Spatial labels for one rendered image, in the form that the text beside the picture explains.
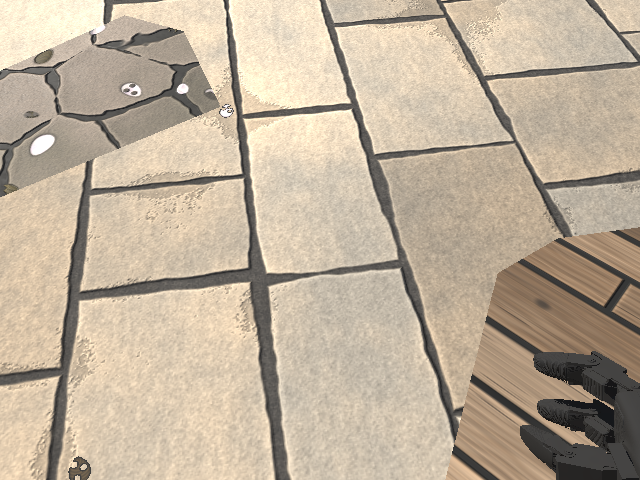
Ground right robot hand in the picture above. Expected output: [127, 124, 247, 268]
[520, 351, 640, 480]

